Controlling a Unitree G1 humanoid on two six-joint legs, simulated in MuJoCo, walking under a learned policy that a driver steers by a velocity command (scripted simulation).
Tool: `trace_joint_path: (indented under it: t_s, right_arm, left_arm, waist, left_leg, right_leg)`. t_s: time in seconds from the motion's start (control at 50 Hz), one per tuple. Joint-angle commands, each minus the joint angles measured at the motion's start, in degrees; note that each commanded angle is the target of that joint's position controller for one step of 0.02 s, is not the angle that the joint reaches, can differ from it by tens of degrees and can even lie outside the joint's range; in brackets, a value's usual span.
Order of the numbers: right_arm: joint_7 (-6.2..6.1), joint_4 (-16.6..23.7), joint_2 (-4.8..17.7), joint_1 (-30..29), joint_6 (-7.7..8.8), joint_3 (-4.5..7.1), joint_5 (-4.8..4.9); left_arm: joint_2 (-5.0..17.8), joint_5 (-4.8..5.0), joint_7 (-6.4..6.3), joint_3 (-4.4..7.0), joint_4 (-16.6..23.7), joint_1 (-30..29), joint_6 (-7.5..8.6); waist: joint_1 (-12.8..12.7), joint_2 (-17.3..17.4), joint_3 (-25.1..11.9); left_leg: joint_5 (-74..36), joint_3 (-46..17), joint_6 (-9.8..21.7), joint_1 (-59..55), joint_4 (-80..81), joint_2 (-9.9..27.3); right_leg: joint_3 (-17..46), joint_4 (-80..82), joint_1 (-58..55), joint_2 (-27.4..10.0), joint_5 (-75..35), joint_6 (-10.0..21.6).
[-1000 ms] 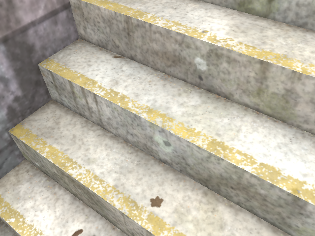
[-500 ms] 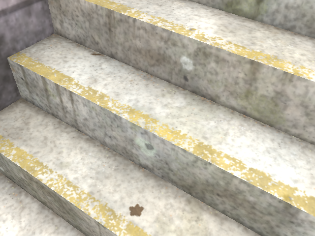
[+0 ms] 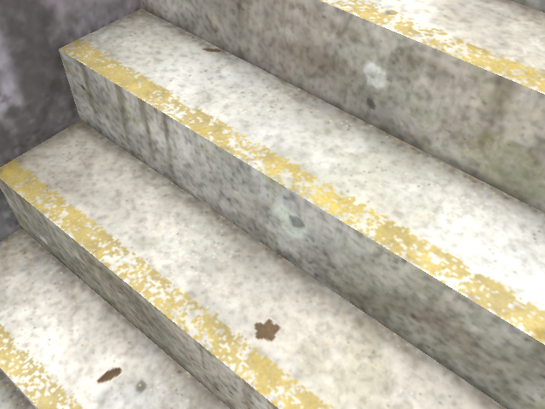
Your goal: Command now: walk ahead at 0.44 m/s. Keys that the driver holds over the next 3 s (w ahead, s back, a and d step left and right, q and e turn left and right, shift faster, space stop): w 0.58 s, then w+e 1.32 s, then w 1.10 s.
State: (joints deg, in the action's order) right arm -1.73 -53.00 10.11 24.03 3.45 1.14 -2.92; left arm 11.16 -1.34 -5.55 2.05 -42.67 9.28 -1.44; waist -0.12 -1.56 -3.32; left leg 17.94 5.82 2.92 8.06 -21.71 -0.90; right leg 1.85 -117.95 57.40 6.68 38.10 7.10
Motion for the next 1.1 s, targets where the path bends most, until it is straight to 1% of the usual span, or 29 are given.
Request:
trace_joint_path:
  t_s: [0.02, 0.04, 0.08, 0.12, 0.14, 0.18, 0.2, 0.24, 0.26, 0.28, 0.3, 0.34, 0.36, 0.42, 0.56, 0.6, 0.62, 0.64, 0.68, 0.74, 0.76, 0.78, 0.8, 0.82, 0.86, 0.9, 0.94, 1.02, 1.1]
  right_arm:
    - [-0.99, 1.94, 16.73, 5.06, 3.27, 4.27, -1.39]
    - [-2.20, 0.68, 12.47, 4.93, 4.12, 3.12, -0.24]
    - [-1.78, -0.73, 6.72, 6.42, 4.17, 1.25, 0.78]
    - [-0.79, -2.42, 4.21, 3.04, 3.43, 0.02, 1.57]
    - [-0.40, -0.06, 2.70, -4.96, 3.20, -0.41, 3.74]
    - [-0.10, -1.30, 10.71, -0.13, 3.35, 1.39, 5.05]
    - [0.46, -2.04, 8.39, 6.71, 3.34, 1.43, 6.32]
    - [1.96, 0.14, 15.57, 5.52, 3.51, 3.75, 5.88]
    - [2.89, 3.28, 12.93, 0.84, 4.04, 3.26, 4.76]
    - [4.34, 5.38, 6.49, -7.54, 4.62, 2.55, 0.95]
    - [3.94, 8.06, 0.99, -13.24, 3.80, 2.06, -0.52]
    - [3.89, 15.70, -3.26, -14.29, -0.50, -0.13, -3.12]
    - [3.50, 14.87, -1.48, -8.69, -1.82, -0.10, -3.91]
    - [2.83, 13.56, 3.09, -2.66, -4.65, 1.03, -2.30]
    - [2.63, 16.25, 4.91, -5.19, -4.86, 1.13, 0.64]
    - [3.04, 18.32, 4.81, -6.66, -4.62, 1.05, 0.03]
    - [7.19, 12.52, 6.32, -4.52, -2.73, -1.55, -0.81]
    - [8.37, 12.19, 6.16, -4.41, -1.83, -1.92, -2.34]
    - [8.48, 11.03, 6.84, -0.45, 1.03, -1.64, -1.98]
    - [11.28, 10.61, 5.94, -0.11, 1.71, -1.25, -0.23]
    - [11.39, 4.41, 2.94, 23.83, 1.69, -2.02, -1.50]
    - [12.09, 1.37, 10.67, 23.02, 3.18, -1.36, -1.79]
    - [13.75, 4.36, 23.01, 9.88, 3.06, 2.09, -0.51]
    - [13.19, 8.43, 22.44, 9.14, 3.14, 2.94, -4.27]
    - [10.96, 8.05, 20.45, 10.01, 2.29, 1.28, -7.75]
    - [7.62, 7.51, 13.94, 6.46, -0.51, -0.82, -2.96]
    - [6.10, 8.55, 9.50, 0.65, -0.61, -2.29, 0.00]
    - [5.42, 0.66, 7.66, 12.29, 1.21, -3.00, -4.40]
    - [5.63, -2.90, 6.17, 13.39, 1.55, -3.35, -6.19]
  left_arm:
    - [-2.49, -0.93, -0.39, -3.02, 15.04, -13.25, 3.94]
    - [-1.12, -1.93, 0.20, -3.13, 17.10, -21.27, 3.54]
    - [-1.56, -2.48, 2.84, -4.17, 19.22, -26.44, 3.47]
    - [-4.96, -1.17, 5.31, -6.27, 19.68, -23.63, 2.77]
    - [-4.70, 1.16, 5.20, -6.71, 16.83, -14.98, 2.53]
    - [-4.17, 3.70, 2.59, -6.38, 13.68, -6.82, 1.75]
    - [-4.32, 4.55, 2.20, -6.10, 12.89, -7.71, 3.60]
    - [0.85, 4.36, 1.99, -3.75, 6.69, 5.03, 2.65]
    - [6.18, 2.41, 2.03, -1.34, 1.28, 11.67, 1.73]
    - [7.67, 0.20, 1.62, 0.85, -0.63, 8.49, 0.35]
    - [6.45, -1.17, 1.49, 1.63, 1.42, 0.82, -0.30]
    - [3.02, -0.73, 1.97, 0.70, 0.13, -9.03, -0.76]
    - [0.83, -0.92, 2.49, 0.24, -0.67, -11.99, -0.07]
    - [0.65, -1.42, 2.85, 0.08, -0.29, -14.95, 2.54]
    - [4.37, -0.88, 2.10, 2.62, 1.97, -15.01, 2.96]
    - [4.94, -1.48, 1.67, 2.98, 4.44, -14.63, 2.73]
    - [3.84, -3.59, 3.37, -0.92, 8.19, -5.86, 4.73]
    - [3.70, -2.12, 4.19, -1.34, 9.34, -8.58, 4.34]
    - [8.09, 0.92, 5.21, -0.97, 12.26, -11.82, 4.69]
    - [8.67, 1.21, 5.57, -2.63, 15.60, -14.43, 3.32]
    - [9.22, 3.66, 5.70, -3.25, 18.60, -23.41, 3.87]
    - [0.79, 2.75, 7.51, -4.64, 17.54, -7.75, 2.28]
    - [-1.47, 2.55, 9.13, -3.47, 10.25, 15.93, 1.60]
    - [5.62, 2.73, 9.25, -2.39, 6.20, 14.66, 3.22]
    - [6.37, 3.71, 7.98, -2.11, 7.22, 3.73, 6.15]
    - [1.87, -0.44, 8.57, -4.12, 4.94, -2.68, 6.97]
    - [6.10, 0.76, 9.32, -2.06, 1.10, -2.99, 5.94]
    - [4.13, 1.82, 10.79, -3.30, -1.16, -7.57, 4.76]
    - [0.97, 3.00, 12.54, -4.09, -1.33, -8.85, 4.01]
  waist:
    - [-0.86, 6.27, -3.34]
    - [1.11, 7.25, 2.76]
    - [1.68, 1.91, 10.02]
    - [-1.50, 0.16, 9.96]
    - [-5.16, 3.06, 5.25]
    - [-7.16, 16.36, -2.60]
    - [-3.84, 10.95, -9.48]
    - [-7.45, 6.43, -22.62]
    - [-8.43, -5.65, -24.42]
    - [-6.18, -12.71, -22.29]
    - [-4.18, -2.35, -19.08]
    - [5.48, 1.06, 0.32]
    - [8.76, 3.10, 4.66]
    - [10.81, -0.40, 6.03]
    - [6.70, -6.30, 1.75]
    - [4.86, -7.26, -0.16]
    - [-5.53, -15.55, -4.06]
    - [-4.00, -10.75, -3.15]
    - [0.37, 0.40, -3.10]
    - [3.22, -1.89, 3.44]
    - [16.68, 0.67, -1.54]
    - [1.85, 8.60, -7.22]
    - [-13.09, 24.61, -11.17]
    - [-3.92, 18.72, -12.24]
    - [1.60, 12.18, -8.67]
    - [2.88, 2.65, -1.60]
    - [2.69, 6.76, -1.67]
    - [5.42, 8.48, 1.05]
    - [4.13, 7.65, 4.02]
  left_leg:
    - [-38.24, -26.42, 11.39, -27.05, 8.22, 31.68]
    - [-22.05, -28.74, 12.84, -24.82, 12.93, 30.17]
    - [-24.50, -19.83, 9.72, -18.88, 15.15, 21.97]
    - [-24.69, -6.78, 4.70, -3.40, 21.74, 13.43]
    - [-50.20, 4.43, 4.31, 12.13, 23.58, 9.19]
    - [-111.74, 0.88, 7.05, 5.66, 10.53, 13.64]
    - [-114.47, -2.35, 3.94, 8.34, -1.45, 12.30]
    - [-97.59, -0.79, 3.20, 2.01, -17.04, 9.73]
    - [-68.94, -0.61, 2.33, 11.83, -36.62, 2.50]
    - [-21.29, -8.37, 2.57, 21.16, -65.39, -3.86]
    - [-16.17, -22.29, 2.67, 30.09, -85.50, -7.48]
    - [-13.61, -20.42, 2.64, 40.50, -85.03, -4.90]
    - [-11.10, -18.02, 1.17, 39.25, -82.87, -4.75]
    - [-12.35, -11.70, -3.68, 35.79, -83.63, -5.40]
    - [-15.33, -5.39, -4.83, 34.20, -66.90, 2.45]
    - [-12.73, -6.05, -4.13, 33.49, -60.66, 3.68]
    - [-20.31, -14.80, -1.05, 38.75, -65.75, 4.67]
    - [-19.83, -16.50, 0.87, 42.06, -60.10, 6.45]
    - [-24.07, -11.45, 3.13, 25.34, -35.95, 9.05]
    - [-34.01, 1.18, 0.71, 6.05, -4.48, 4.75]
    - [-36.65, 1.40, 1.60, 8.53, 9.40, 4.22]
    - [-70.07, -10.05, 10.74, 6.48, 1.22, 12.40]
    - [-106.15, -26.21, 25.51, -2.24, -14.08, 24.08]
    - [-97.26, -25.41, 24.66, -10.86, -15.86, 25.64]
    - [-50.21, -27.63, 18.04, -15.78, -11.95, 25.81]
    - [-9.58, -34.41, 15.73, -13.07, 1.26, 27.58]
    - [-1.80, -27.63, 11.32, -5.34, 6.60, 24.42]
    - [-4.02, -14.61, 5.67, -9.58, 6.53, 19.31]
    - [-5.60, -9.26, 6.72, -8.82, 11.83, 19.96]
  right_leg:
    - [5.14, -30.01, 34.00, -4.88, -2.16, -2.90]
    - [6.07, -33.09, 39.33, -5.21, -0.56, -2.48]
    - [0.58, -21.39, 37.19, -7.28, -2.10, -0.27]
    - [-8.40, 5.72, 14.07, -10.29, -6.20, 1.43]
    - [-13.11, 24.22, -15.31, -7.67, -9.42, 2.48]
    - [-14.54, 32.99, -29.96, -1.01, -2.22, 1.25]
    - [-10.50, 38.84, -40.40, -1.40, -4.88, 3.13]
    - [-4.73, 55.40, -46.05, 1.09, -5.13, 1.74]
    - [6.20, 63.61, -52.81, -3.91, -0.70, 4.57]
    - [19.13, 70.53, -49.84, -10.25, -4.12, 9.01]
    - [20.84, 71.45, -45.20, -10.39, -1.39, 10.10]
    - [25.02, 82.25, -18.85, -14.77, 16.04, 4.27]
    - [21.79, 82.11, -11.72, -13.98, 16.53, 2.76]
    - [12.90, 82.12, -4.24, -13.77, 14.94, 3.23]
    - [16.70, 76.50, -10.17, -17.09, 19.48, 7.15]
    - [19.84, 72.65, -14.55, -17.70, 19.21, 7.30]
    - [17.10, 65.69, -12.89, -13.14, 8.34, 3.87]
    - [21.57, 63.63, -16.67, -15.97, 5.75, 6.28]
    - [16.80, 57.70, -11.38, -12.18, 7.42, 2.13]
    - [14.53, 48.90, -2.82, -9.89, -4.35, 3.83]
    - [8.85, 30.64, -17.66, -8.95, -20.36, 1.00]
    - [0.47, 13.57, -11.52, -4.09, -19.36, -3.98]
    - [-2.44, -12.32, 7.91, 1.55, 1.85, -10.11]
    - [3.03, -38.15, 24.85, 6.69, -0.68, -10.12]
    - [11.98, -50.58, 41.49, 4.30, -15.84, -6.53]
    - [16.04, -36.44, 43.97, -3.08, -30.79, -2.64]
    - [12.08, -30.78, 37.46, -2.97, -34.22, -1.67]
    - [7.93, -28.02, 44.36, -4.51, -39.55, 1.35]
    - [5.32, -19.75, 47.03, -6.72, -44.79, 5.46]
